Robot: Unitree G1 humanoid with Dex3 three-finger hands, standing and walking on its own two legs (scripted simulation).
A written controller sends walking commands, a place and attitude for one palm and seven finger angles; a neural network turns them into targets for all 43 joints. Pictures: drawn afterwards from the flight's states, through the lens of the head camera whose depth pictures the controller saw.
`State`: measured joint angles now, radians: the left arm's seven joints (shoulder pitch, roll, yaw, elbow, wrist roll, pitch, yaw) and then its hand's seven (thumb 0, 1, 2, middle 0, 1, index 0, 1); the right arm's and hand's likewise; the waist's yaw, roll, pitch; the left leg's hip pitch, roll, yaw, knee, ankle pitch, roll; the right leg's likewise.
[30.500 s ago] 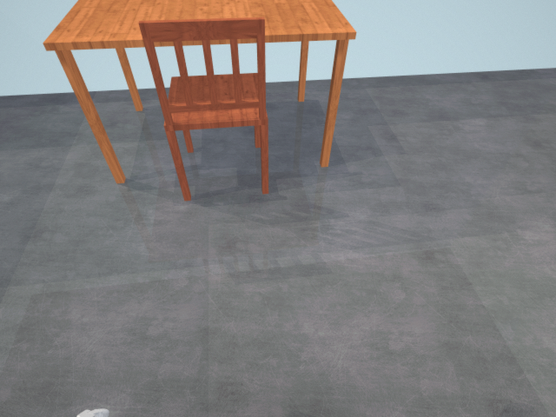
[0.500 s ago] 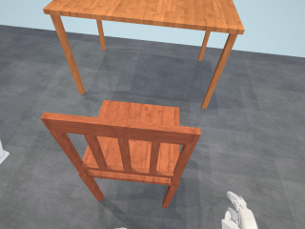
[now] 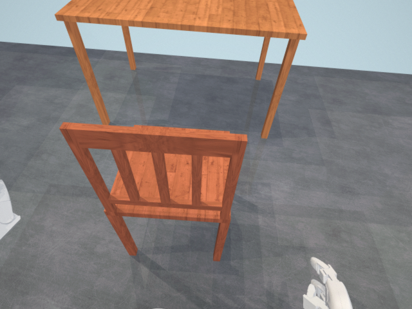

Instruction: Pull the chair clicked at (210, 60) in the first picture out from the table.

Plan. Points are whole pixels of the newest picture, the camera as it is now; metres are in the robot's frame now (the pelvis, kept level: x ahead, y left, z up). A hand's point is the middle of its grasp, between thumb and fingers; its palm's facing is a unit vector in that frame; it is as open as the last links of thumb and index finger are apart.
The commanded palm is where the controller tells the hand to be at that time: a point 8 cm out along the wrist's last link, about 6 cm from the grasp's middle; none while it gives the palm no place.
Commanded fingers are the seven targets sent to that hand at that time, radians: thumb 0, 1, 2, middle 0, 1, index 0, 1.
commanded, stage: stop stepping back and stand still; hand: left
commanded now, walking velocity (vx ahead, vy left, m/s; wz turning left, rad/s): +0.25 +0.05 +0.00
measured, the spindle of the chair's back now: (162, 178) +0.45 +0.15 -0.11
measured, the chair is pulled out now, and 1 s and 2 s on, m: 0.68 0.68 0.68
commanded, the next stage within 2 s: let the arm hang, fingers relaxed in 0.62 s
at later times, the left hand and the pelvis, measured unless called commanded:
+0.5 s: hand out of the picture +0.11 +0.28 +0.17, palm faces +0.46 -0.76 -0.45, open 7.4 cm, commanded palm +0.07 +0.31 +0.19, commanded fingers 0.00 0.90 0.90 -0.20 -0.30 -0.20 -0.30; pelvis -0.07 +0.01 +0.01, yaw +1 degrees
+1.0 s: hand out of the picture +0.02 +0.18 -0.15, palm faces +0.11 -0.98 -0.14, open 7.0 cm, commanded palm none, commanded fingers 0.00 0.90 0.90 -0.20 -0.30 -0.20 -0.30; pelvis -0.05 +0.02 +0.01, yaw +2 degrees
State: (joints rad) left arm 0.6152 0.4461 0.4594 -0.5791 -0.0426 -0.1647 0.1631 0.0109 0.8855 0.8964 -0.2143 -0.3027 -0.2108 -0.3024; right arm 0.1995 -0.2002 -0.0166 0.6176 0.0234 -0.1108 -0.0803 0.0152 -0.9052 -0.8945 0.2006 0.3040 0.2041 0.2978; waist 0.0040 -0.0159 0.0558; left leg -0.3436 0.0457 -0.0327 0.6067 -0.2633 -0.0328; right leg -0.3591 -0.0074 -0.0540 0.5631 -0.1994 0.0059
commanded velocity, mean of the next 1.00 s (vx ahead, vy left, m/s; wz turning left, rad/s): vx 0.09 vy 0.00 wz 0.00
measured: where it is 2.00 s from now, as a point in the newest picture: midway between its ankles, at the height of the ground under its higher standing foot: outside the picture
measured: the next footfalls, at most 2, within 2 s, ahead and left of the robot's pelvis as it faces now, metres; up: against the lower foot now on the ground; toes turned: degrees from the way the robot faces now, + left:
right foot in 0.36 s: -0.01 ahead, -0.11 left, +0.00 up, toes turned -1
left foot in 0.52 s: +0.02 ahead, +0.12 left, +0.00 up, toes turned +1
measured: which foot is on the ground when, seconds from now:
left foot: down 0.00-0.42, up 0.44-0.50, down 0.52-1.00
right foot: down 0.00-0.20, up 0.22-0.34, down 0.36-1.00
